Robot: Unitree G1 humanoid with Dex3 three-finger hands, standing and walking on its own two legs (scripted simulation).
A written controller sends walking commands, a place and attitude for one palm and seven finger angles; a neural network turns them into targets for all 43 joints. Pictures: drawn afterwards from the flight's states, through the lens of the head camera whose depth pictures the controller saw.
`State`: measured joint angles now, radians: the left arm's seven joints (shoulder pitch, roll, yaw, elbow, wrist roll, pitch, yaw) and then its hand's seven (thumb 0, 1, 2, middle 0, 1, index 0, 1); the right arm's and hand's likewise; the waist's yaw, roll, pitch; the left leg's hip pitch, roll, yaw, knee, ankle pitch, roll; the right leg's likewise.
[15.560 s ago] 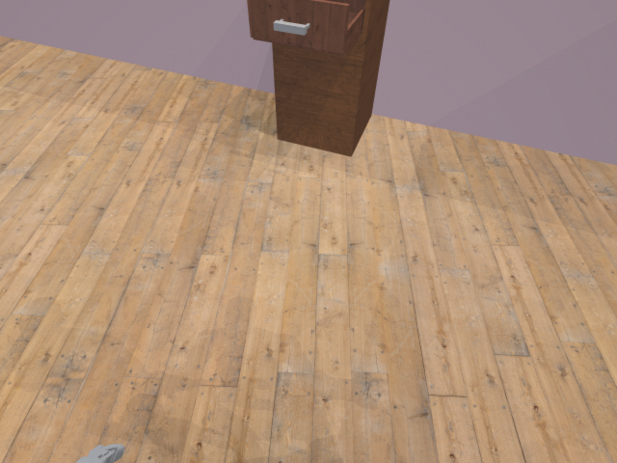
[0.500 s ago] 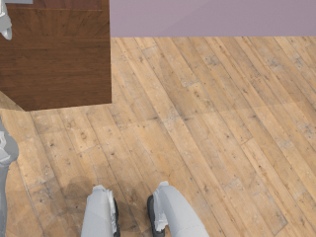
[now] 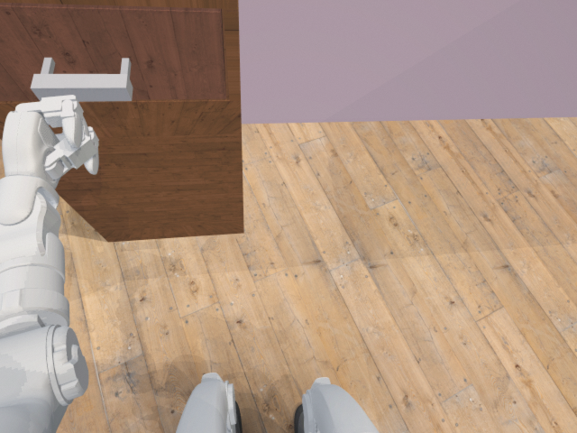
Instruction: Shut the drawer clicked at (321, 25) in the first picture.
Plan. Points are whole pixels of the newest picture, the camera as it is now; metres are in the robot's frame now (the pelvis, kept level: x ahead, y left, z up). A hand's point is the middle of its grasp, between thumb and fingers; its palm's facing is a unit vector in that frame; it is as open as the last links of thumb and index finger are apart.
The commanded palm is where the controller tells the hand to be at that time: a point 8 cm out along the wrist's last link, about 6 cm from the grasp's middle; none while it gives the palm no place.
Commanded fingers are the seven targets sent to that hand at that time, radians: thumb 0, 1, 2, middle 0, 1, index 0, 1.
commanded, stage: draw the hand back to the body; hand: left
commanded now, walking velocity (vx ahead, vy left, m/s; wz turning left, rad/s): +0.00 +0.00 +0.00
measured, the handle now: (86, 76) +0.61 +0.27 +0.03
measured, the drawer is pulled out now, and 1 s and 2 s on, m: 0.00 0.00 0.00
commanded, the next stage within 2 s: step back with the hand held close in 1.20 s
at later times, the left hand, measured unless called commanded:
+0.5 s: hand (7, 250) +0.31 +0.24 +0.14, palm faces +0.28 -0.93 -0.23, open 3.2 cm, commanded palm +0.26 +0.28 +0.17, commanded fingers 0.00 0.90 0.90 -1.40 -1.60 -1.40 -1.60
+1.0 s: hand out of the picture +0.19 +0.23 +0.23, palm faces +0.43 -0.82 -0.37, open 3.2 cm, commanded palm +0.13 +0.26 +0.26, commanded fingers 0.00 0.90 0.90 -1.40 -1.60 -1.40 -1.60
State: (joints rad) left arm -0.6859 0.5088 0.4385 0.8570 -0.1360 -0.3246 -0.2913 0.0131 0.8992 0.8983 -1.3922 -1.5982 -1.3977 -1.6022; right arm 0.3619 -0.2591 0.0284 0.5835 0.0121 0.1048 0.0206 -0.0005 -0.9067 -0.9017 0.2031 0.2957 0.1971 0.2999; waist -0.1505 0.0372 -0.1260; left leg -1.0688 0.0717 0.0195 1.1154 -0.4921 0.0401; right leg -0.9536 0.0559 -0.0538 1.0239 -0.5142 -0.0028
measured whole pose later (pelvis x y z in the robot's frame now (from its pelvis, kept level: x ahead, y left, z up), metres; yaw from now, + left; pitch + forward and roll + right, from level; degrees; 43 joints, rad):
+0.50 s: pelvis +0.01 -0.01 +0.06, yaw +3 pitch +6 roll -1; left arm -0.05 0.34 0.20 0.25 -0.11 -0.09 0.01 0.01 0.90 0.90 -1.40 -1.60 -1.40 -1.60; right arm 0.20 -0.25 0.04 0.53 0.06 0.05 -0.08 0.01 -0.91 -0.90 0.20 0.30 0.20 0.30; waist 0.00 0.04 -0.09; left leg -0.47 0.02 0.04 0.71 -0.35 0.02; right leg -0.37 0.02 -0.04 0.67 -0.40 -0.01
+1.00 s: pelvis +0.02 -0.03 +0.09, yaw +4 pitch -3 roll +0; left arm 0.49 0.33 0.27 -0.39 -0.09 -0.07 0.09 0.01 0.89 0.90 -1.40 -1.60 -1.40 -1.60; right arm 0.20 -0.24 0.04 0.60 0.02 -0.05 -0.07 0.01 -0.90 -0.90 0.20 0.30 0.20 0.30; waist 0.06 0.07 0.00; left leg -0.13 0.02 0.04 0.43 -0.24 0.00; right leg -0.04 0.03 -0.04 0.38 -0.28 -0.03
